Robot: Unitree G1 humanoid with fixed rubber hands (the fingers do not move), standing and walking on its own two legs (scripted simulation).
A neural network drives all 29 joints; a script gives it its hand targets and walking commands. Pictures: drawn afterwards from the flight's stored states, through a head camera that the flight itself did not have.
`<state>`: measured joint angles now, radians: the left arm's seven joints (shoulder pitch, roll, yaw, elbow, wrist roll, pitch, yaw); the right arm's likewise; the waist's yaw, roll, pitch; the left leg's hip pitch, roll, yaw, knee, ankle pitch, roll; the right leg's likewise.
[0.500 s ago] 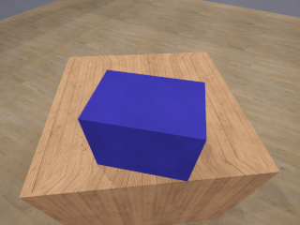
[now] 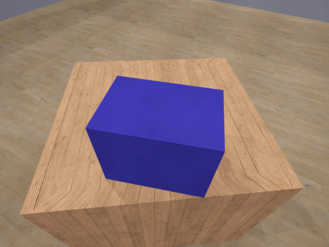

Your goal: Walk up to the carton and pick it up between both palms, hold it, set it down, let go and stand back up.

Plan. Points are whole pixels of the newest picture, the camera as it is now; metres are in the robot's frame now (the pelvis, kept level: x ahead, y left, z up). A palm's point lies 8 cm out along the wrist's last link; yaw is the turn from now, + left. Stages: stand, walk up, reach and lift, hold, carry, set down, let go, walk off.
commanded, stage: stand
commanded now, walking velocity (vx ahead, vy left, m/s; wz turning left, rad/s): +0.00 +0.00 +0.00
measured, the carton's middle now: (161, 137) +0.43 +0.00 +0.02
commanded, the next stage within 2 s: none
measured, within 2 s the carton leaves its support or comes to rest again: neither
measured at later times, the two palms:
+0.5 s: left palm out of the picture +0.04 +0.30 -0.12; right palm out of the picture +0.06 -0.28 -0.13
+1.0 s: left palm out of the picture +0.07 +0.29 -0.12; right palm out of the picture +0.08 -0.29 -0.13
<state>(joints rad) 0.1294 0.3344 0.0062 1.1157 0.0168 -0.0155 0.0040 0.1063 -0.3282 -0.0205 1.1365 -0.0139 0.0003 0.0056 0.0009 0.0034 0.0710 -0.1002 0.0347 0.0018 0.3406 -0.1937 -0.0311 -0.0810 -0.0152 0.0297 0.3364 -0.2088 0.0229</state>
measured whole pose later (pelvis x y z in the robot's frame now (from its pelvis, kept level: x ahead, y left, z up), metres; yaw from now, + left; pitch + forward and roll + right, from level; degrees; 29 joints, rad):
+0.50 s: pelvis -0.01 +0.01 +0.00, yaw +0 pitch -2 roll +0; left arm 0.14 0.34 0.01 1.13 0.02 0.00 0.00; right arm 0.11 -0.33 -0.02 1.14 -0.01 -0.01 0.01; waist 0.00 0.01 0.08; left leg -0.11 0.02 0.00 0.33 -0.18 -0.02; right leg -0.10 -0.03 0.03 0.34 -0.20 0.04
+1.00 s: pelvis +0.00 +0.00 +0.00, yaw +0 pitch -2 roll +0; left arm 0.11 0.32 0.00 1.12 0.02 -0.01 0.01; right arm 0.09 -0.34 -0.02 1.13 -0.01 0.00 0.00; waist 0.00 0.01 0.07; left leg -0.10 0.03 0.00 0.32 -0.19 -0.03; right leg -0.09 -0.03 0.03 0.34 -0.22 0.03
